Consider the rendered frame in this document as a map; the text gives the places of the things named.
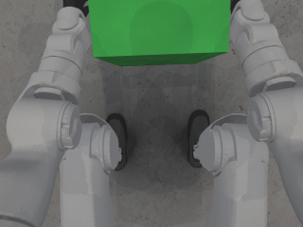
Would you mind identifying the right robot upper arm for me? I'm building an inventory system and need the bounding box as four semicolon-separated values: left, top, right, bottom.
246;85;303;227

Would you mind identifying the right robot foot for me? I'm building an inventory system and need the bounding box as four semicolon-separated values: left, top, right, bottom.
187;110;210;168

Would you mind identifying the robot left forearm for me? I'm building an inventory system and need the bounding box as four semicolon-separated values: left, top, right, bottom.
6;7;92;142

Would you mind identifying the carton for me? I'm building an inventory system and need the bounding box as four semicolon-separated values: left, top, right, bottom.
88;0;231;66

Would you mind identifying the left robot upper arm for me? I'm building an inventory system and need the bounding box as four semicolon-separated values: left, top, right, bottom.
0;97;82;227

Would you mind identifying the left robot hand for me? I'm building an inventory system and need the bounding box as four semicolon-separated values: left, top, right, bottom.
62;0;89;17

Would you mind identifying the robot right forearm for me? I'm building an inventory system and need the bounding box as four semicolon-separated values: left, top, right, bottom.
229;0;303;98

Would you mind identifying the right robot thigh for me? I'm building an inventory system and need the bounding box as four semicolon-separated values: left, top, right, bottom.
204;123;268;227

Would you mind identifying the right robot hand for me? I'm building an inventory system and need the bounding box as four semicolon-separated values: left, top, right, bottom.
230;0;240;14

